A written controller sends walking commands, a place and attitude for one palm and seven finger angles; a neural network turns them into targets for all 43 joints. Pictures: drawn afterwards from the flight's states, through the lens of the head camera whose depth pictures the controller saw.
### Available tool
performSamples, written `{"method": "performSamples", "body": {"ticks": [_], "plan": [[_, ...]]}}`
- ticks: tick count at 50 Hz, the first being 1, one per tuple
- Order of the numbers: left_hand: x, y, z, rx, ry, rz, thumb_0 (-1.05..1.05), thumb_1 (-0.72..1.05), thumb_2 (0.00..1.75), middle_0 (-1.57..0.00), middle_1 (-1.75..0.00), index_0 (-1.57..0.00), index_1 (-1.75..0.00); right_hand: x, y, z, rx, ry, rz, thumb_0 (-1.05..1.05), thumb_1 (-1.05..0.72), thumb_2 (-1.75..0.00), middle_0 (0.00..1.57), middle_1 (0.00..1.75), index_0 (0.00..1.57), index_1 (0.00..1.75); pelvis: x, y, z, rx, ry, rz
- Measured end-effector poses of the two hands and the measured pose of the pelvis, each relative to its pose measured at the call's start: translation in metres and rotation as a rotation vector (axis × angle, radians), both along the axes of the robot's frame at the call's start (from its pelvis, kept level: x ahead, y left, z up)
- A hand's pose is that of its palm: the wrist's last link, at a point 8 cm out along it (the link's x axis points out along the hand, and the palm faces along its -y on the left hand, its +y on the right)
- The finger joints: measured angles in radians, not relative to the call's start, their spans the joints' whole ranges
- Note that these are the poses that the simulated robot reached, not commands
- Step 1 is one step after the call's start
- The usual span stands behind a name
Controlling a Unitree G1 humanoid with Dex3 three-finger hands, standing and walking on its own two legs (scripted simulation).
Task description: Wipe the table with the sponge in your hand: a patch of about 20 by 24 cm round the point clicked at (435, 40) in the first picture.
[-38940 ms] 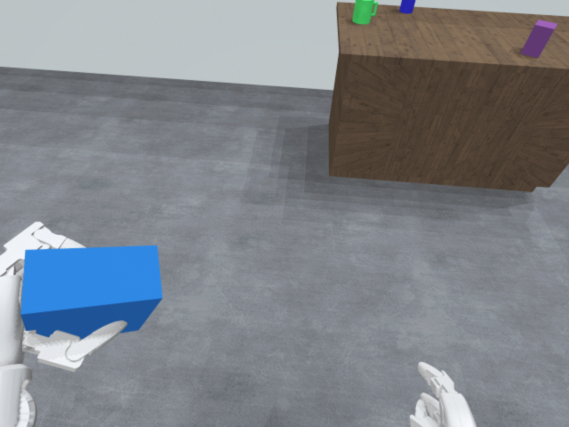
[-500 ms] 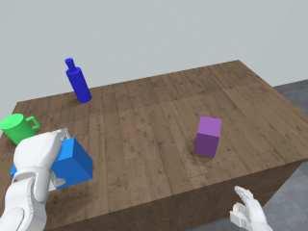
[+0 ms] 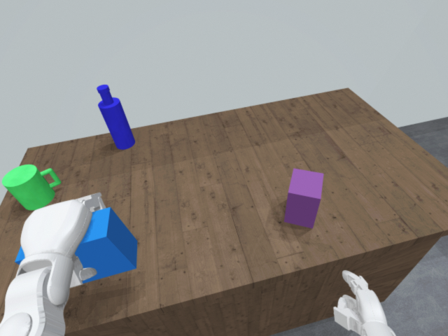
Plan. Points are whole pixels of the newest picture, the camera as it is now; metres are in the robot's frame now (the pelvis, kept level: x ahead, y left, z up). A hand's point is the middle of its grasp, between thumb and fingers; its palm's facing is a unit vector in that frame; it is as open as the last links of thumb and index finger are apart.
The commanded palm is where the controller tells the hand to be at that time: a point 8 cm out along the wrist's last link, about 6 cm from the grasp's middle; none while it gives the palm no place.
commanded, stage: bring the sponge back beside the body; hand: left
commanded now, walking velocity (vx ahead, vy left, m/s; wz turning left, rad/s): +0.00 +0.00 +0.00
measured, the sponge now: (89, 254) +0.20 +0.28 +0.07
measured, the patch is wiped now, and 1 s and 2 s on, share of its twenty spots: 1.00 1.00 1.00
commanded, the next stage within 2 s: step back with the hand held close in 0.64 s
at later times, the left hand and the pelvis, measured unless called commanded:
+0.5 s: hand (77, 247) +0.19 +0.28 +0.10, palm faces +0.07 -0.10 -0.99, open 10.0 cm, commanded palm +0.16 +0.28 +0.18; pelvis +0.00 +0.00 +0.00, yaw +0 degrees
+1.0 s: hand (105, 222) +0.21 +0.23 +0.15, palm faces +0.30 -0.88 -0.36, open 10.0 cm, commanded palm +0.16 +0.29 +0.17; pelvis -0.01 +0.01 -0.01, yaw -1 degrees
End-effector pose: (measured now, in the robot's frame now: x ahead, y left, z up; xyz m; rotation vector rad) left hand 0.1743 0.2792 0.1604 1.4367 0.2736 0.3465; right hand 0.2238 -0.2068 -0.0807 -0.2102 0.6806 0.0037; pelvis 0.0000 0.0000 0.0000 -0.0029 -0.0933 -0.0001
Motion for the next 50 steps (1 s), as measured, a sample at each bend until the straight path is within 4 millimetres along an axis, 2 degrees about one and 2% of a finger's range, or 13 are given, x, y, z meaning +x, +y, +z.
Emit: {"method": "performSamples", "body": {"ticks": [17,39,42,44,47,50], "plan": [[-0.01,-0.001,-0.003,-0.006,0.007,0.009,0.0,-0.49,1.05,-0.74,-1.34,-0.75,-1.33,0.0,-0.001,0.0,-0.002,-0.002,0.007,0.01,-0.91,-0.89,0.2,0.3,0.16,0.28,0.001,-0.001,-0.001,-0.002,-0.002,0.0],[-0.008,0.001,-0.003,-0.003,0.006,0.013,0.0,-0.49,1.05,-0.74,-1.34,-0.75,-1.33,0.0,-0.001,0.0,0.001,0.0,0.004,0.01,-0.91,-0.89,0.2,0.3,0.16,0.28,0.002,-0.001,0.0,-0.001,0.0,-0.004],[-0.005,0.006,-0.008,-0.53,-0.179,-0.054,0.0,-0.49,1.05,-0.74,-1.34,-0.75,-1.33,-0.005,0.0,0.007,-0.002,-0.035,-0.004,0.01,-0.91,-0.89,0.2,0.3,0.17,0.29,0.0,-0.001,-0.003,-0.006,0.034,-0.011],[-0.002,0.003,-0.01,-0.733,-0.294,-0.117,0.0,-0.49,1.05,-0.74,-1.34,-0.75,-1.33,-0.013,-0.001,0.012,-0.017,-0.059,-0.02,0.01,-0.91,-0.89,0.2,0.3,0.18,0.29,-0.001,-0.001,-0.006,-0.005,0.054,-0.013],[0.003,-0.004,-0.005,-0.89,-0.44,-0.22,0.0,-0.49,1.05,-0.74,-1.34,-0.75,-1.33,-0.031,-0.005,0.014,-0.055,-0.061,-0.062,0.01,-0.91,-0.89,0.21,0.3,0.19,0.29,-0.003,0.003,-0.011,-0.001,0.069,-0.019],[0.003,-0.008,0.003,-0.945,-0.53,-0.314,0.0,-0.49,1.05,-0.74,-1.35,-0.75,-1.33,-0.053,-0.012,0.01,-0.079,-0.035,-0.122,0.01,-0.91,-0.89,0.21,0.3,0.2,0.3,-0.005,0.009,-0.015,0.001,0.083,-0.021]]}}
